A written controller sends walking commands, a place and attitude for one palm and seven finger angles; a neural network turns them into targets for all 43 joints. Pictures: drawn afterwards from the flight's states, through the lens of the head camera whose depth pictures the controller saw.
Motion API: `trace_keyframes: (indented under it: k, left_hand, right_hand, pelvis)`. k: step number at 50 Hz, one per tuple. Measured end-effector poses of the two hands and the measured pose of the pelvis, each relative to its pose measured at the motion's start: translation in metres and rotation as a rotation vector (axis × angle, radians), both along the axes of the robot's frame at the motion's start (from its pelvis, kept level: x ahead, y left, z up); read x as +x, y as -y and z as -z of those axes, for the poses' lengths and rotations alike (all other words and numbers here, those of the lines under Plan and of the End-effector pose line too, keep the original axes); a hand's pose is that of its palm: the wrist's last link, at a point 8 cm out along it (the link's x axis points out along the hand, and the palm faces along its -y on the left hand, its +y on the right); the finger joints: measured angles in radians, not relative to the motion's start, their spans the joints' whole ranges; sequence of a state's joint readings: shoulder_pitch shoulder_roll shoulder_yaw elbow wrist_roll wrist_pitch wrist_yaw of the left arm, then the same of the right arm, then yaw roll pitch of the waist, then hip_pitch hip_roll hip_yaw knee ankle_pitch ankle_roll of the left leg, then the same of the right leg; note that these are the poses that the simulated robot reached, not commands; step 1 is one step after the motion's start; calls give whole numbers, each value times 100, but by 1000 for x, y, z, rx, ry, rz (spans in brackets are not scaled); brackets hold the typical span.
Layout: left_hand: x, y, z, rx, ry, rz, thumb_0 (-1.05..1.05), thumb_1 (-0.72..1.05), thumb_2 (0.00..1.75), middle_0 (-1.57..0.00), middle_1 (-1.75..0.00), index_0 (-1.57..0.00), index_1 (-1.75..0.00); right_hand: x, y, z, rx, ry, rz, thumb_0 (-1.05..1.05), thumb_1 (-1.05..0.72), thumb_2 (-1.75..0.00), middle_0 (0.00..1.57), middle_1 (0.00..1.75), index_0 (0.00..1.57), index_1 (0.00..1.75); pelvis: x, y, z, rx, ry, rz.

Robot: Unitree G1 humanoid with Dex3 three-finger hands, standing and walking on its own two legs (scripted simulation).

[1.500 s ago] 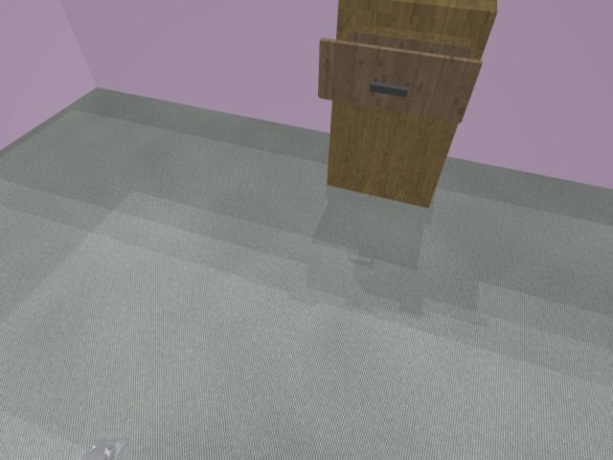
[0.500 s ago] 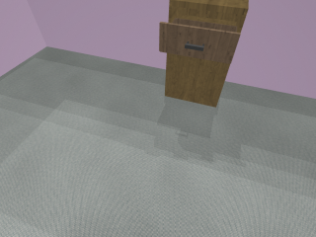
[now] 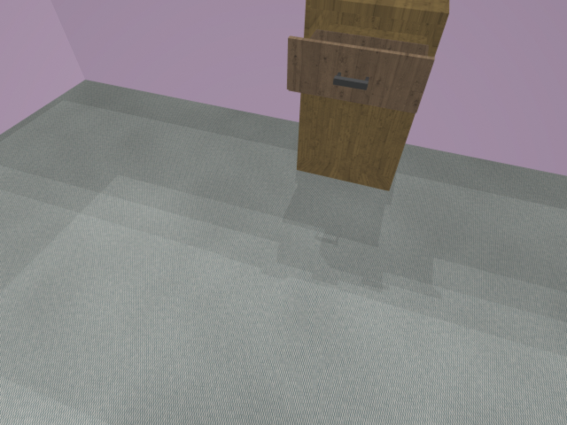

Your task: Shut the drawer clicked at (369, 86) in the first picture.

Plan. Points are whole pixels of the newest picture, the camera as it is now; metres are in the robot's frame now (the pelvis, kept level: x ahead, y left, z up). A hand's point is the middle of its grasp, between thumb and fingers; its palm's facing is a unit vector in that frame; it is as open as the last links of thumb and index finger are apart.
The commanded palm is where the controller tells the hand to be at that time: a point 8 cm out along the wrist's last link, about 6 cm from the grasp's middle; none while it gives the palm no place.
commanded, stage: walk to a spot facing it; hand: left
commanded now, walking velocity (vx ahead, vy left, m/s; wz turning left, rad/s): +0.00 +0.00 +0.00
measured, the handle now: (351, 80) +1.13 -0.16 -0.06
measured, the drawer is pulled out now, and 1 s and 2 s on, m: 0.29 0.29 0.29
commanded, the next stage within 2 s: turn to face it in 1.30 s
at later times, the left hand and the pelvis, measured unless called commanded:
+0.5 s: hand out of the picture +0.12 +0.14 -0.18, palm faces -0.10 -0.97 -0.22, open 7.3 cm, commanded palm none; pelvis +0.08 -0.05 -0.02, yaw -9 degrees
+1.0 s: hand (227, 358) +0.28 +0.13 -0.21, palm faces -0.19 -0.97 -0.14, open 7.3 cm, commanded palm none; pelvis +0.32 -0.05 -0.03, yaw -18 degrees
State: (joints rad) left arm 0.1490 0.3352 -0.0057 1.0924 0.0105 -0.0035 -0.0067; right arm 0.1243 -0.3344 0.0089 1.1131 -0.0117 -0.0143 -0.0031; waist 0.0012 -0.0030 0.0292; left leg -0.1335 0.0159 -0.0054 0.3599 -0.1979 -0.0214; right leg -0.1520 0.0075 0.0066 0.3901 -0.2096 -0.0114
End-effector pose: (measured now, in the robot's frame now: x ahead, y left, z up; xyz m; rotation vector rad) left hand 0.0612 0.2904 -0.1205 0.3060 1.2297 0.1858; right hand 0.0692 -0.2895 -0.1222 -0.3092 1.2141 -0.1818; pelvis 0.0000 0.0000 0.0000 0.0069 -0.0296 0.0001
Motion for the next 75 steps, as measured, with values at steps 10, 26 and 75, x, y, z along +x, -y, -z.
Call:
trace_keyframes:
  k: [10,26,75]
  left_hand:
    - [-8,14,13,-40,-56,-6,0,91,90,-20,-30,-20,-30]
    - [59,109,28,-109,-79,52,0,91,90,-20,-30,-20,-30]
    - [633,279,34,-182,38,571,0,91,90,-19,-30,-20,-30]
  right_hand:
    - [-10,-13,11,33,-21,39,0,-91,-90,20,30,20,30]
    - [-45,2,44,158,-223,259,1,-91,-90,20,30,20,30]
    - [232,-38,36,261,-275,753,0,-91,-90,20,30,20,30]
  pelvis:
    - [14,0,5,1,-8,42]
    - [90,56,19,12,-8,172]
    - [487,127,23,6,-12,518]
